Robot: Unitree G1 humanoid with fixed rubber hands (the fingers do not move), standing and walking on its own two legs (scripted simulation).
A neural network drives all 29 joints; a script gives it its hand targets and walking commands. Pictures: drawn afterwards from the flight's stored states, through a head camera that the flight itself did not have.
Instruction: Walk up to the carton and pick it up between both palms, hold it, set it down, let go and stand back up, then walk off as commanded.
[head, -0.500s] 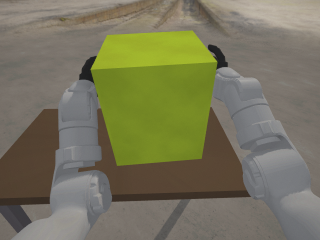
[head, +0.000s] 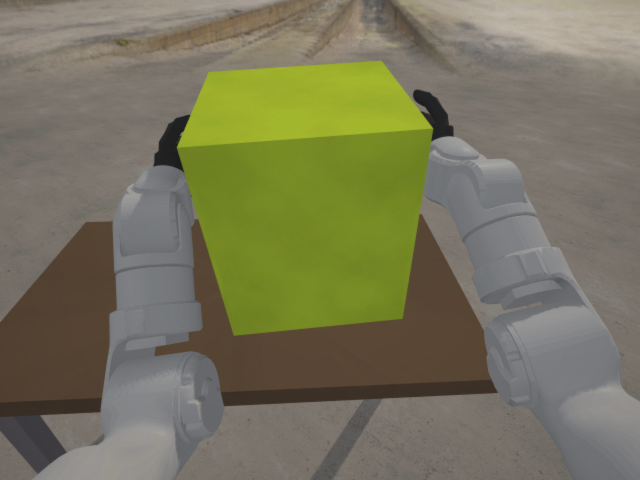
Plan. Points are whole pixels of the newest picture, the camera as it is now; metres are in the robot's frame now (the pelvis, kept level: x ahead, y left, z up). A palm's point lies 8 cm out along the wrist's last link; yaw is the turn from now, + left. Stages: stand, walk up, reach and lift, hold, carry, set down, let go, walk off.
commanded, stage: hold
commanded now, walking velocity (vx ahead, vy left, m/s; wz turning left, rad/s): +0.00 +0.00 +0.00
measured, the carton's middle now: (307, 197) +0.37 +0.01 +0.25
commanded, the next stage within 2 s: none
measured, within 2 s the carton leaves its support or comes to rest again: neither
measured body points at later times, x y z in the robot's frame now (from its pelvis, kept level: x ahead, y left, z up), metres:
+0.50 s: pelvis -0.01 +0.00 +0.00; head -0.09 +0.01 +0.44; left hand +0.38 +0.16 +0.29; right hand +0.38 -0.14 +0.31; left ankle +0.03 +0.15 -0.75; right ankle -0.02 -0.11 -0.75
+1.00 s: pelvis +0.00 +0.00 +0.00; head -0.09 +0.02 +0.44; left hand +0.38 +0.17 +0.28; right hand +0.39 -0.14 +0.31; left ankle +0.03 +0.15 -0.75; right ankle -0.02 -0.11 -0.75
